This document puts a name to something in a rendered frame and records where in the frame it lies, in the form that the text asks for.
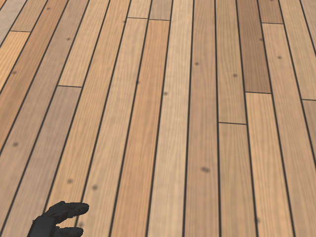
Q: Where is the robot left hand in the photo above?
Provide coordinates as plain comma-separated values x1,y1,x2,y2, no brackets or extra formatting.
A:
27,200,89,237

